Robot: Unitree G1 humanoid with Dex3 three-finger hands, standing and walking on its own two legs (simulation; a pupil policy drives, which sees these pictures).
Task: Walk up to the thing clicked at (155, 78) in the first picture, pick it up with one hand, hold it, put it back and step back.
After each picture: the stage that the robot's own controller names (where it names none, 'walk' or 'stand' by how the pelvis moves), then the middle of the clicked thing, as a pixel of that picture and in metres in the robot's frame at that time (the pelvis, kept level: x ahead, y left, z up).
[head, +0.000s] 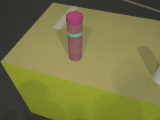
stand; out of the picture +0.47 -0.34 +0.00
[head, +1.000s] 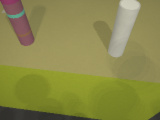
sink last; (121, 31) +0.55 -0.10 +0.04
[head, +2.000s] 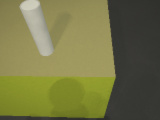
walk; (39, 31) +0.54 +0.25 +0.04
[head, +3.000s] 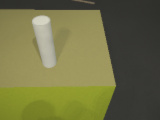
stand; (46, 44) +0.54 +0.21 +0.01
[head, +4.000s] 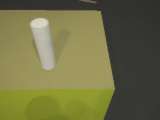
stand; (44, 46) +0.53 +0.21 +0.00
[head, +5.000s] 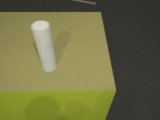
stand; (45, 48) +0.53 +0.20 +0.00
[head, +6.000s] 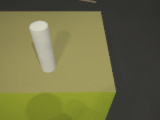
stand; (44, 49) +0.52 +0.21 +0.00
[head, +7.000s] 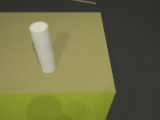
rise first; (44, 50) +0.52 +0.21 +0.00
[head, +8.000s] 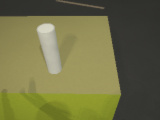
rise first; (51, 51) +0.52 +0.21 +0.01
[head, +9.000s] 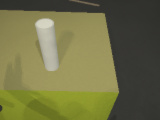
go down; (48, 47) +0.53 +0.19 +0.01
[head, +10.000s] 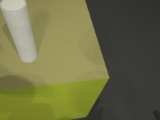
go down; (22, 34) +0.50 +0.20 +0.05
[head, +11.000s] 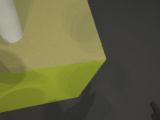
close in; (1, 8) +0.52 +0.21 +0.09
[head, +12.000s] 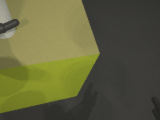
close; out of the picture +0.54 +0.21 +0.10
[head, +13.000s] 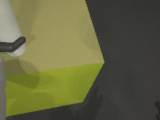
lift; (4, 24) +0.49 +0.20 +0.09
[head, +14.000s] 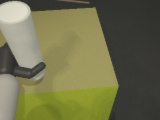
lift; (26, 49) +0.35 +0.17 +0.19
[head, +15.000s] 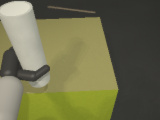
hold; (30, 51) +0.33 +0.17 +0.21
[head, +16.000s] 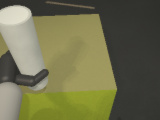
hold; (28, 56) +0.32 +0.17 +0.20
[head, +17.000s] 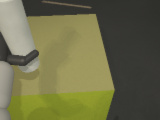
crouch; (18, 37) +0.38 +0.20 +0.21
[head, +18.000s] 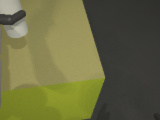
lower; out of the picture +0.51 +0.21 +0.22
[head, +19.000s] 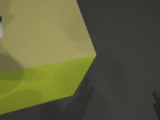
lower; out of the picture +0.54 +0.23 +0.10
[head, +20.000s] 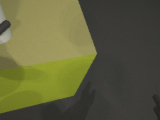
lower; out of the picture +0.53 +0.21 +0.10
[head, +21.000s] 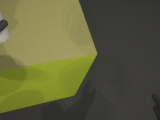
lower; out of the picture +0.53 +0.22 +0.10
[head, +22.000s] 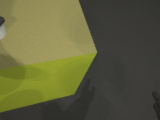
lower; out of the picture +0.54 +0.22 +0.10
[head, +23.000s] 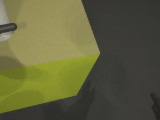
open; out of the picture +0.54 +0.21 +0.10
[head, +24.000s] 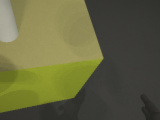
sink last; out of the picture +0.52 +0.21 +0.09
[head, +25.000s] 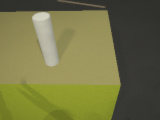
sink last; (47, 41) +0.54 +0.22 +0.06
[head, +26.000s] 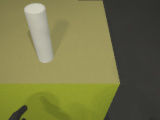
stand; (41, 36) +0.52 +0.21 +0.06
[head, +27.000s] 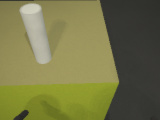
stand; (38, 37) +0.51 +0.21 +0.07
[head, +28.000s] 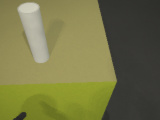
stand; (36, 36) +0.52 +0.22 +0.07
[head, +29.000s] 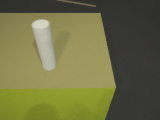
stand; (45, 47) +0.54 +0.21 +0.00
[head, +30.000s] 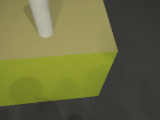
walk; (40, 11) +0.61 +0.20 +0.03
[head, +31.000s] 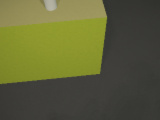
walk; out of the picture +0.89 +0.26 +0.02
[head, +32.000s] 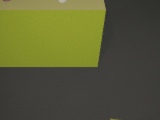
stand; out of the picture +1.15 +0.23 +0.02
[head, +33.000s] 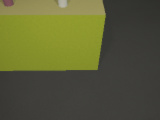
stand; out of the picture +1.15 +0.21 +0.00
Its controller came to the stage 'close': yes
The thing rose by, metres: 0.22
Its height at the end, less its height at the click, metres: +0.00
